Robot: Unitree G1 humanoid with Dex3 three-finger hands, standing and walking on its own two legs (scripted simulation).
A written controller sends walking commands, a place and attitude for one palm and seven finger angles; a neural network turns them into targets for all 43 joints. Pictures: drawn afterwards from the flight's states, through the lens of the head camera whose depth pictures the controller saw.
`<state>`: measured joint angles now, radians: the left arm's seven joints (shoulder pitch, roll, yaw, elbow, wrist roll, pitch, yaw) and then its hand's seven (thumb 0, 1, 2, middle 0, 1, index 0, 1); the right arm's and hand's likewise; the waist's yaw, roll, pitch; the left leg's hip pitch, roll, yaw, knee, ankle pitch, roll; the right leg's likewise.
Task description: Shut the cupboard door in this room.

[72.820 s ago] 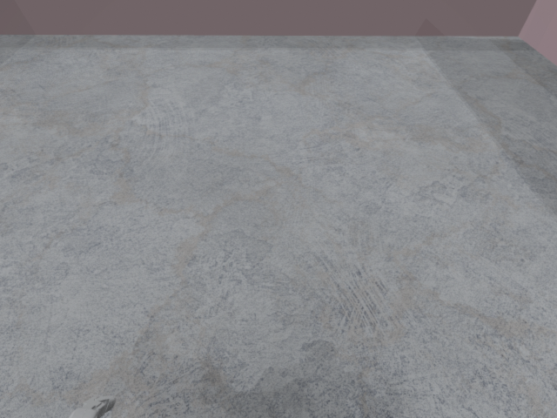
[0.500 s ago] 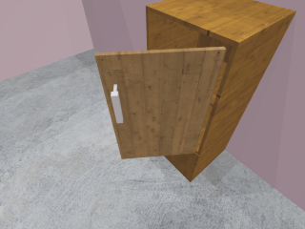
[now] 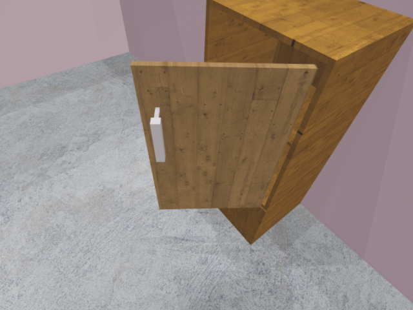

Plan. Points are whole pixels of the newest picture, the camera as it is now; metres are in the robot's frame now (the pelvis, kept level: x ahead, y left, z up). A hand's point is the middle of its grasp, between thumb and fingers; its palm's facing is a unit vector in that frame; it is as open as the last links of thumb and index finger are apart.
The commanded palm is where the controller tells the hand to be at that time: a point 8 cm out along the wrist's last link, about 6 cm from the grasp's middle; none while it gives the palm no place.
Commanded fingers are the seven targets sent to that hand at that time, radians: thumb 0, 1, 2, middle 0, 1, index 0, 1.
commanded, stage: shuffle to correct the standing spot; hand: left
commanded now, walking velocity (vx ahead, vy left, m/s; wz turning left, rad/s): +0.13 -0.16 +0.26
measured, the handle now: (159, 135) +0.49 +0.15 +0.04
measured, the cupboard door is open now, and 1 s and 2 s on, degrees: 55 55 55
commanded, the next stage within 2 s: come to a stop and stand still in 0.48 s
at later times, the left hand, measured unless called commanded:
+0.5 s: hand out of the picture +0.07 +0.14 -0.18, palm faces +0.12 -0.99 -0.12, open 7.3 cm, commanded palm none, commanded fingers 0.00 0.90 0.90 -0.20 -0.30 -0.20 -0.30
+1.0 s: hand out of the picture +0.14 +0.09 -0.17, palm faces +0.14 -0.97 -0.22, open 7.3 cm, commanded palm none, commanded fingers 0.00 0.90 0.90 -0.20 -0.30 -0.20 -0.30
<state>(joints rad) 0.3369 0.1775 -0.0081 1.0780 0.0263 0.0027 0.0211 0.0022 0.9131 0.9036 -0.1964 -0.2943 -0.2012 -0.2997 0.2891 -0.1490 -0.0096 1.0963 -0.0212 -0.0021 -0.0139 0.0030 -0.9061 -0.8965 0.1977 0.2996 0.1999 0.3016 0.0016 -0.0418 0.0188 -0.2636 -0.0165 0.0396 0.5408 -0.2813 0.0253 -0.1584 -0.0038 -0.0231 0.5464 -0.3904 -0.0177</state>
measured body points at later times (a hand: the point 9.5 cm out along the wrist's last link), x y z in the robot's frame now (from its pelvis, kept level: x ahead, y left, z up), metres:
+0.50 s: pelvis +0.07 -0.03 +0.01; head +0.10 +0.01 +0.46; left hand +0.07 +0.19 -0.16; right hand +0.10 -0.26 -0.13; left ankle +0.04 +0.07 -0.73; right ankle +0.10 -0.20 -0.65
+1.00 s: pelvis +0.07 -0.10 +0.00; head +0.11 -0.09 +0.45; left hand +0.13 +0.14 -0.15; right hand +0.16 -0.34 -0.15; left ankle +0.04 +0.00 -0.68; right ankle +0.15 -0.22 -0.73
